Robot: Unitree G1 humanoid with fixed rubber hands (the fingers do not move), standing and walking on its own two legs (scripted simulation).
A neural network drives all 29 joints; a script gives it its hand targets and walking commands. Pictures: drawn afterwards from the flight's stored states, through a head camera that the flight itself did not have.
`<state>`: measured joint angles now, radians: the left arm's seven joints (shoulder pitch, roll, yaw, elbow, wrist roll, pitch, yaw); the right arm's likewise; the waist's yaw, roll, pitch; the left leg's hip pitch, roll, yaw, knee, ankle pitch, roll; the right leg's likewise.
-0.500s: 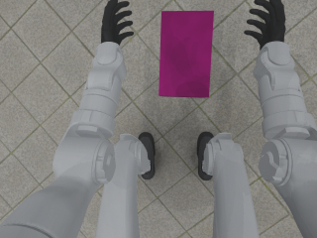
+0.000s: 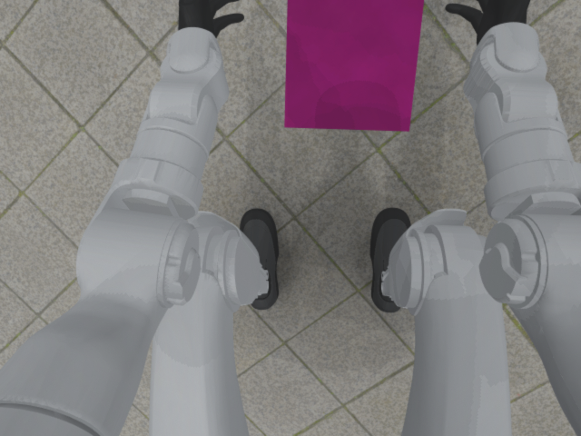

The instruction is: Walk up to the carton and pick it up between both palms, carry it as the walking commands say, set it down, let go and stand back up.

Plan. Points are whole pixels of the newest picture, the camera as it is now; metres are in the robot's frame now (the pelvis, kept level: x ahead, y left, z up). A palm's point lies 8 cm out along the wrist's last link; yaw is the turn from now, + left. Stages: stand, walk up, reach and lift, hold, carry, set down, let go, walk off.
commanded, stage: reach and lift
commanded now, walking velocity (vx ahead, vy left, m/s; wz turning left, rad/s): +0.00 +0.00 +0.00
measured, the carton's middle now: (348, 33) +0.54 -0.05 -0.35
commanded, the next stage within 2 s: none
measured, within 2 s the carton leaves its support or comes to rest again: neither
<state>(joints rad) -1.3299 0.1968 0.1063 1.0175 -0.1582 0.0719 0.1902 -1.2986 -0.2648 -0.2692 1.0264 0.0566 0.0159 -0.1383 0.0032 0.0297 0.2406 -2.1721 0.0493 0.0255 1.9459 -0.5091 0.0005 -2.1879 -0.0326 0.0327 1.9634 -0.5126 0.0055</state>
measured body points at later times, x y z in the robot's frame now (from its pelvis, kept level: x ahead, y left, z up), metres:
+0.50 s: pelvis +0.00 +0.00 -0.06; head +0.37 -0.02 +0.18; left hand +0.55 +0.12 -0.26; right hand +0.53 -0.21 -0.27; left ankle +0.12 +0.12 -0.40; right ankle +0.11 -0.13 -0.40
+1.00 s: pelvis +0.00 +0.00 -0.06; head +0.38 -0.02 +0.17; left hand +0.54 +0.10 -0.26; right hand +0.53 -0.20 -0.27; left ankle +0.12 +0.12 -0.40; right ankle +0.11 -0.13 -0.40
